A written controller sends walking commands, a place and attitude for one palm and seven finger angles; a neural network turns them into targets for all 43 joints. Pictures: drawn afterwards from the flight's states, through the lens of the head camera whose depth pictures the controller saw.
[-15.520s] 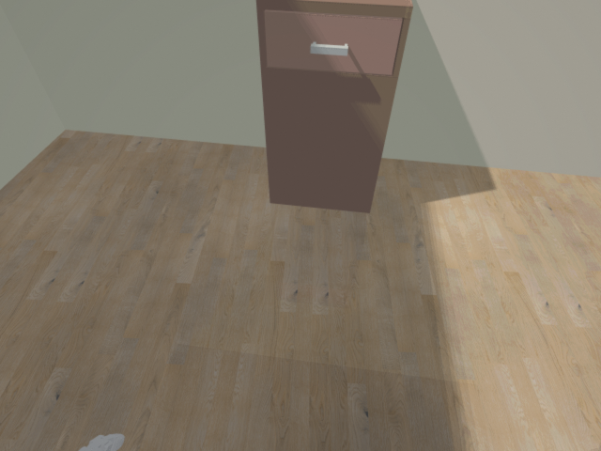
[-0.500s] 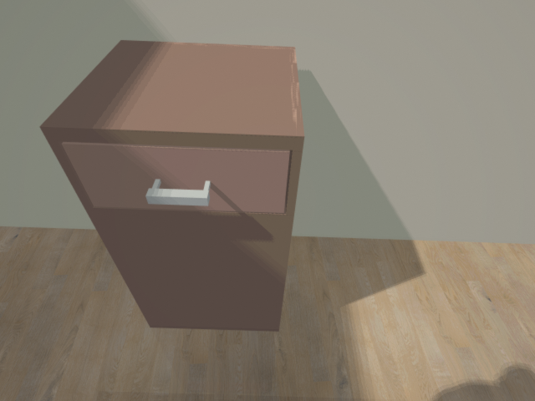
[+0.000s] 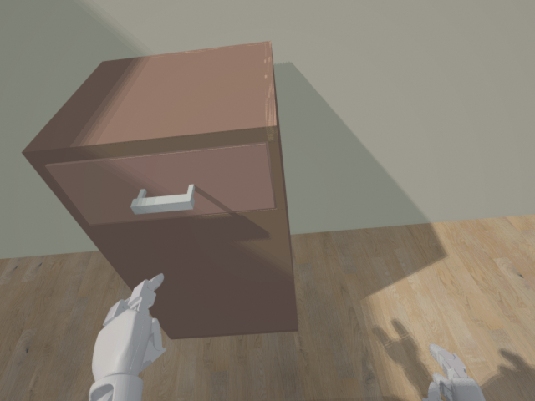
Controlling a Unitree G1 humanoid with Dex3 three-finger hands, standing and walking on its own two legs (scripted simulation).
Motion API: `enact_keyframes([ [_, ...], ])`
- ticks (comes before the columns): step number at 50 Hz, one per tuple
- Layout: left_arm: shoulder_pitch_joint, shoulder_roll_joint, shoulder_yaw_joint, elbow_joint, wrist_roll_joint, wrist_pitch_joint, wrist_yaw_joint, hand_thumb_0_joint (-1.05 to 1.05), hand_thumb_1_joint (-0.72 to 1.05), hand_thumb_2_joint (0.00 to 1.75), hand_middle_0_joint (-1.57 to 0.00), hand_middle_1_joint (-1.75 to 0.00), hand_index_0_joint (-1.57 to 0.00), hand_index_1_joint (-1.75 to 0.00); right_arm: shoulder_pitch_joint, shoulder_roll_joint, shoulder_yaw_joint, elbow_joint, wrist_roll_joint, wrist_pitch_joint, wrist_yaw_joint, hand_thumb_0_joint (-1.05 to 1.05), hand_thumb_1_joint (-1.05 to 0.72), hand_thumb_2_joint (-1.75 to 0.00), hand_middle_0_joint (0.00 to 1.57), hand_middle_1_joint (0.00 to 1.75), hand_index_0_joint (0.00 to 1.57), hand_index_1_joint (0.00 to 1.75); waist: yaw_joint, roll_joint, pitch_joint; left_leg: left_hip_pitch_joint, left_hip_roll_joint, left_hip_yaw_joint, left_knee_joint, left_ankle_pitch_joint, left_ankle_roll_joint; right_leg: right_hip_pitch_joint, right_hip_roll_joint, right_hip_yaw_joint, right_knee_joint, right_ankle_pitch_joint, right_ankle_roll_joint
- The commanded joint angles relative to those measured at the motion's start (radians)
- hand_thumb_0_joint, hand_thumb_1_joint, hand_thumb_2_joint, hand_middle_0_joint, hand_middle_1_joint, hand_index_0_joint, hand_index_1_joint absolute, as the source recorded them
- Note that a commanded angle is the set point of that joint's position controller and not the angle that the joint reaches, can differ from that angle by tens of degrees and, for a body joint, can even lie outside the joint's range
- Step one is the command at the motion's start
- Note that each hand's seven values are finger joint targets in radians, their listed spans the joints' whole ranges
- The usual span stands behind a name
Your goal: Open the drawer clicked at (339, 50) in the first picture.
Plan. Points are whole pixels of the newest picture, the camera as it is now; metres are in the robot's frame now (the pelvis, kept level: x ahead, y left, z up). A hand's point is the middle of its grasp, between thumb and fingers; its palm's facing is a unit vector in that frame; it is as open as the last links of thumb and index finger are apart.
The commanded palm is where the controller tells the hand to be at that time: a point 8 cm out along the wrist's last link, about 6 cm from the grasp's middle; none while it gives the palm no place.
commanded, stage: raise the hand with hooked fingers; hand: left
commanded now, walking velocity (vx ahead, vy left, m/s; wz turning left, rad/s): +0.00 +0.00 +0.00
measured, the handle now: (165, 197) +0.52 +0.24 +0.03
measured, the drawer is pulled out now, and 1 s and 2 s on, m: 0.00 0.00 0.00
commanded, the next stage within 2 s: move the hooked fingers above the handle in 1.64 s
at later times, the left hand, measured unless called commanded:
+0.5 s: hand (161, 309) +0.26 +0.17 +0.03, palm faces +0.07 -0.15 -0.99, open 10.7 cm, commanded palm +0.22 +0.19 +0.08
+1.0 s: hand (158, 235) +0.36 +0.18 +0.09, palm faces +0.08 -0.14 -0.99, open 13.4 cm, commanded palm +0.33 +0.20 +0.17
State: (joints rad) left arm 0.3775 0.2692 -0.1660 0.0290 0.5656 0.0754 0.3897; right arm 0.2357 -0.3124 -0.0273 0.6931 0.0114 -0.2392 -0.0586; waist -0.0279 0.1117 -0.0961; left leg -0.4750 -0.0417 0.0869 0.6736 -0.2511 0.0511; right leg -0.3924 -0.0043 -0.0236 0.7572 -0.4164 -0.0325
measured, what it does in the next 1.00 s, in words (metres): shifts its weight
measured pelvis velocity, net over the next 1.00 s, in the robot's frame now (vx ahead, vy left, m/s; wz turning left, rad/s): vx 0.06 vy -0.02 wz -0.11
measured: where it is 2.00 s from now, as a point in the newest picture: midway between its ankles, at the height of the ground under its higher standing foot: outside the picture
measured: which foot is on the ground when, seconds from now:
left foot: down 0.00-1.00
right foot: down 0.00-1.00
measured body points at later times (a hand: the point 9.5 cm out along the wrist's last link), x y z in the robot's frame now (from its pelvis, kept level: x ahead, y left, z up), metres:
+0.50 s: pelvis +0.04 -0.06 -0.01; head +0.06 -0.10 +0.44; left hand +0.25 +0.18 +0.09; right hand +0.28 -0.24 -0.10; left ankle +0.06 +0.09 -0.71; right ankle -0.01 -0.10 -0.71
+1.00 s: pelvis +0.06 -0.02 +0.01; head +0.06 -0.06 +0.46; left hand +0.35 +0.19 +0.15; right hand +0.23 -0.29 -0.09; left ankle +0.07 +0.11 -0.71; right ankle -0.01 -0.10 -0.71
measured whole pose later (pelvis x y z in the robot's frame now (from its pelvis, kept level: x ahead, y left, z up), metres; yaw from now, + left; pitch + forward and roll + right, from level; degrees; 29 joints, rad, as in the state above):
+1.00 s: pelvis +0.06 -0.02 +0.01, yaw -6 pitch +4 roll +2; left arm 0.13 0.43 -0.08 -0.11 0.90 0.19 0.15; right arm 0.10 -0.29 -0.05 0.62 0.01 0.13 -0.02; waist 0.04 0.07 -0.08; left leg -0.35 -0.06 -0.05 0.57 -0.30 0.01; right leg -0.28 0.05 0.07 0.62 -0.41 -0.05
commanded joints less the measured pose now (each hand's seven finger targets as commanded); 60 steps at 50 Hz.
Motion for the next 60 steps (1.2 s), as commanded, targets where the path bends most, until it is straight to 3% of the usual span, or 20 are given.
enact_keyframes([
  [1,0.298,0.021,0.021,0.049,0.304,-0.039,0.023,0.0,0.55,0.75,-0.22,-0.53,-0.22,-0.53,-0.21,-0.055,-0.027,-0.264,-0.034,0.125,0.057,0.0,-0.9,-0.9,0.2,0.3,0.2,0.3,0.144,-0.443,0.066,-0.047,-0.005,-0.094,-0.051,-0.018,-0.027,-0.128,0.021,0.119,-0.188,0.008,-0.036],
  [2,0.322,0.065,0.078,0.044,0.347,-0.043,0.022,0.0,0.53,0.74,-0.23,-0.54,-0.23,-0.54,-0.224,-0.04,-0.023,-0.279,-0.033,0.176,0.071,0.0,-0.9,-0.9,0.2,0.3,0.2,0.3,0.17,-0.455,0.008,-0.083,-0.007,-0.079,-0.04,0.022,-0.028,-0.068,0.01,0.12,-0.152,0.112,-0.035],
  [4,0.272,0.162,0.171,-0.037,0.404,-0.062,0.031,0.0,0.48,0.72,-0.23,-0.57,-0.23,-0.57,-0.267,-0.027,-0.019,-0.302,-0.03,0.251,0.09,0.0,-0.9,-0.9,0.2,0.3,0.2,0.3,0.208,-0.354,-0.063,-0.097,-0.009,-0.065,-0.027,0.104,-0.035,0.001,0.009,0.155,-0.096,0.291,-0.039],
  [7,0.166,0.202,0.183,-0.254,0.454,-0.073,0.084,0.0,0.41,0.69,-0.24,-0.62,-0.24,-0.62,-0.293,-0.008,-0.014,-0.367,-0.046,0.312,0.103,0.0,-0.9,-0.9,0.2,0.3,0.2,0.3,0.205,-0.01,-0.199,0.033,-0.012,-0.052,0.012,0.211,-0.035,-0.005,0.03,0.187,-0.035,0.427,-0.064],
  [9,0.044,0.245,0.212,-0.367,0.478,-0.07,0.124,0.0,0.36,0.67,-0.24,-0.64,-0.24,-0.64,-0.277,-0.008,-0.016,-0.368,-0.058,0.329,0.097,0.0,-0.9,-0.9,0.2,0.3,0.2,0.3,0.176,0.113,-0.267,0.111,-0.014,-0.071,0.057,0.255,-0.03,-0.052,0.044,0.208,-0.027,0.429,-0.073],
  [12,-0.111,0.231,0.197,-0.412,0.478,-0.082,0.149,0.0,0.29,0.64,-0.24,-0.69,-0.24,-0.69,-0.293,-0.011,-0.018,-0.34,-0.075,0.323,0.086,0.0,-0.9,-0.9,0.2,0.3,0.2,0.3,0.094,0.059,-0.243,0.164,-0.008,-0.095,0.118,0.218,-0.009,-0.146,0.035,0.243,-0.075,0.386,-0.054],
  [14,-0.245,0.238,0.189,-0.404,0.466,-0.106,0.139,0.0,0.25,0.62,-0.25,-0.72,-0.25,-0.72,-0.297,-0.015,-0.016,-0.308,-0.091,0.309,0.077,0.0,-0.9,-0.9,0.2,0.3,0.2,0.3,0.037,-0.071,-0.164,0.126,-0.014,-0.114,0.153,0.144,0.003,-0.183,0.018,0.273,-0.124,0.344,-0.032],
  [17,-0.244,0.191,0.132,-0.307,0.411,-0.153,0.078,0.0,0.18,0.59,-0.25,-0.76,-0.25,-0.76,-0.294,-0.017,-0.015,-0.293,-0.08,0.276,0.062,0.0,-0.9,-0.9,0.2,0.3,0.2,0.3,0.006,-0.219,-0.079,0.041,-0.016,-0.116,0.139,0.072,0.013,-0.125,-0.011,0.273,-0.164,0.412,0.01],
  [20,-0.19,0.158,0.097,-0.233,0.365,-0.112,-0.02,0.0,0.11,0.56,-0.26,-0.81,-0.26,-0.81,-0.286,-0.022,-0.015,-0.277,-0.057,0.279,0.056,0.0,-0.9,-0.9,0.2,0.3,0.2,0.3,0.033,-0.262,-0.119,0.026,-0.021,-0.109,0.082,0.085,0.01,-0.013,-0.029,0.266,-0.175,0.539,0.037],
  [24,-0.047,0.315,0.245,-0.224,0.382,-0.041,-0.092,0.0,0.01,0.52,-0.26,-0.87,-0.26,-0.87,-0.289,-0.029,0.002,-0.277,-0.042,0.305,0.064,0.0,-0.9,-0.9,0.2,0.3,0.2,0.3,0.123,-0.236,-0.212,0.034,-0.031,-0.084,0.021,0.163,-0.005,0.171,-0.037,0.247,-0.138,0.767,0.051],
  [26,-0.036,0.366,0.292,-0.255,0.39,-0.047,-0.092,0.0,-0.03,0.5,-0.27,-0.9,-0.27,-0.9,-0.292,-0.017,0.019,-0.277,-0.039,0.31,0.066,0.0,-0.9,-0.9,0.2,0.3,0.2,0.3,0.135,-0.22,-0.209,0.018,-0.036,-0.082,-0.003,0.167,-0.013,0.227,-0.051,0.249,-0.119,0.86,0.059],
  [29,-0.121,0.415,0.342,-0.347,0.416,-0.055,-0.065,0.0,-0.1,0.47,-0.27,-0.94,-0.27,-0.94,-0.312,-0.014,0.02,-0.28,-0.046,0.317,0.064,0.0,-0.9,-0.9,0.2,0.3,0.2,0.3,0.147,-0.123,-0.215,0.028,-0.041,-0.095,-0.014,0.164,-0.014,0.241,-0.048,0.257,-0.132,0.822,0.042],
  [34,-0.169,0.37,0.364,-0.382,0.346,-0.068,-0.016,0.0,-0.22,0.42,-0.28,-1.02,-0.28,-1.02,-0.303,-0.008,-0.011,-0.262,-0.031,0.295,0.055,0.0,-0.9,-0.9,0.2,0.3,0.2,0.3,0.12,-0.137,-0.233,0.042,-0.052,-0.117,-0.019,0.154,-0.01,0.251,-0.056,0.248,-0.137,0.864,0.05],
  [35,-0.154,0.317,0.327,-0.366,0.327,-0.061,-0.017,0.0,-0.24,0.41,-0.28,-1.03,-0.28,-1.03,-0.289,-0.008,-0.022,-0.261,-0.025,0.285,0.05,0.0,-0.9,-0.9,0.2,0.3,0.2,0.3,0.104,-0.17,-0.204,0.046,-0.051,-0.114,-0.018,0.148,-0.007,0.235,-0.053,0.247,-0.146,0.881,0.055],
  [40,-0.209,0.277,0.238,-0.264,0.308,0.062,-0.092,0.0,-0.36,0.36,-0.29,-1.11,-0.29,-1.11,-0.286,-0.041,-0.04,-0.248,0.01,0.297,0.056,0.0,-0.9,-0.9,0.2,0.3,0.2,0.3,0.084,-0.25,-0.141,0.072,-0.043,-0.091,-0.063,0.177,-0.003,0.217,-0.045,0.183,-0.173,0.856,0.072],
  [41,-0.254,0.313,0.241,-0.267,0.315,0.088,-0.117,0.0,-0.38,0.35,-0.29,-1.12,-0.29,-1.12,-0.295,-0.048,-0.037,-0.245,0.013,0.305,0.054,0.0,-0.9,-0.9,0.2,0.3,0.2,0.3,0.086,-0.263,-0.163,0.086,-0.044,-0.086,-0.071,0.187,-0.002,0.235,-0.046,0.179,-0.179,0.848,0.078],
  [47,-0.454,0.399,0.244,-0.398,0.356,0.108,-0.196,0.0,-0.5,0.3,-0.3,-1.2,-0.3,-1.2,-0.311,-0.036,-0.026,-0.259,0.005,0.323,0.032,0.0,-0.9,-0.9,0.2,0.3,0.2,0.3,0.101,-0.097,-0.242,0.24,-0.038,-0.08,-0.098,0.328,0.008,0.268,-0.025,0.119,-0.188,0.805,0.048],
  [49,-0.525,0.439,0.275,-0.394,0.364,0.097,-0.197,0.0,-0.5,0.3,-0.3,-1.2,-0.3,-1.2,-0.304,-0.033,-0.018,-0.246,0.001,0.325,0.03,0.0,-0.9,-0.9,0.2,0.3,0.2,0.3,0.103,-0.08,-0.244,0.266,-0.031,-0.087,-0.11,0.351,0.003,0.259,-0.013,0.104,-0.198,0.73,0.032],
  [54,-0.675,0.42,0.257,-0.245,0.356,0.14,-0.218,0.0,-0.5,0.3,-0.3,-1.2,-0.3,-1.2,-0.289,-0.028,-0.007,-0.227,0.017,0.34,0.032,0.0,-0.9,-0.9,0.2,0.3,0.2,0.3,0.091,-0.061,-0.159,0.302,-0.009,-0.11,-0.155,0.357,-0.013,0.184,0.023,0.051,-0.241,0.501,0.002],
  [60,-0.869,0.392,0.156,-0.17,0.35,0.211,-0.343,0.0,-0.5,0.3,-0.3,-1.2,-0.3,-1.2,-0.3,-0.04,0.013,-0.251,0.031,0.36,0.03,0.0,-0.9,-0.9,0.2,0.3,0.2,0.3,0.071,-0.076,-0.16,0.361,0.014,-0.142,-0.201,0.322,-0.02,0.155,0.029,0.023,-0.276,0.357,-0.004],
])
